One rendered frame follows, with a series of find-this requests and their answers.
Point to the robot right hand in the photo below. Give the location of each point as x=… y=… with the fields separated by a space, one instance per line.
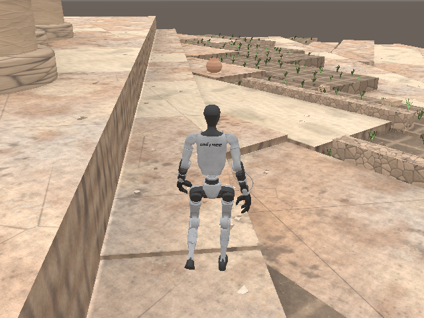
x=247 y=204

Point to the right robot upper arm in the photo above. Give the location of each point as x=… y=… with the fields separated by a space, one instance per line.
x=235 y=151

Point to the robot right forearm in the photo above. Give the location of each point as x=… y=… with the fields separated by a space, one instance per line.
x=242 y=181

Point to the robot left hand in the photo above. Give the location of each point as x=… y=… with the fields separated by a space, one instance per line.
x=186 y=183

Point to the right robot thigh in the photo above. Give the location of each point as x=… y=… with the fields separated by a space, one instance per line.
x=227 y=199

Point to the humanoid robot head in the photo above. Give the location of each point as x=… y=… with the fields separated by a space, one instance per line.
x=212 y=115

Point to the robot left forearm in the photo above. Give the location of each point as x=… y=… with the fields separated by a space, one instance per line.
x=182 y=173

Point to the left robot upper arm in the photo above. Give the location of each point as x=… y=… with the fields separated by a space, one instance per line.
x=187 y=151

